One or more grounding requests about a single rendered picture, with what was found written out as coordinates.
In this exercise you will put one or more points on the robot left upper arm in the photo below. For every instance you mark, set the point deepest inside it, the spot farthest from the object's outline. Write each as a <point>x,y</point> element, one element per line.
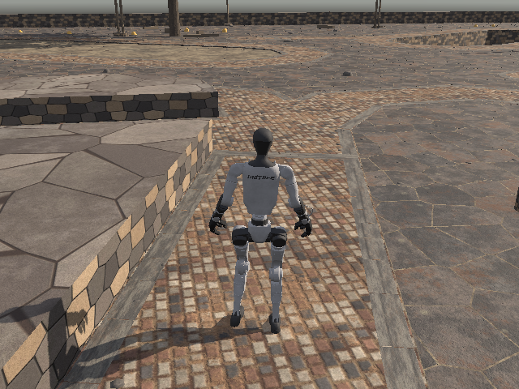
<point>230,183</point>

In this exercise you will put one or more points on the robot right upper arm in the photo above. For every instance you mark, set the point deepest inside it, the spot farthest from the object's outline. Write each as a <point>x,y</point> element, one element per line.
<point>291,185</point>

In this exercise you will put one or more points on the left robot hand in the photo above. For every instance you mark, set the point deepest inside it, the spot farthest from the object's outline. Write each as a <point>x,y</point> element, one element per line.
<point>213,224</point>

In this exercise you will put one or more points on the robot right forearm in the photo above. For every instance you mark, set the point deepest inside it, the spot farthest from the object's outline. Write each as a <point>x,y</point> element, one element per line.
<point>302,213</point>

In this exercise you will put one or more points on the robot head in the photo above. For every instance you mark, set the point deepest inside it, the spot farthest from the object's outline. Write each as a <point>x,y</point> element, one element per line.
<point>262,140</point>

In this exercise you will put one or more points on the robot left forearm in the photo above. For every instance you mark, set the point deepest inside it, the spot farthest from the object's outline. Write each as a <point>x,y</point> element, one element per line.
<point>219,211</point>

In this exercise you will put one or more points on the right robot hand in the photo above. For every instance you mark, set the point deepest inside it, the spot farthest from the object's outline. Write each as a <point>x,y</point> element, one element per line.
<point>308,227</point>

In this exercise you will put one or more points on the robot left foot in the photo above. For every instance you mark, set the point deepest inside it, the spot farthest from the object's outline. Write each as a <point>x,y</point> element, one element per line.
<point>235,320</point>

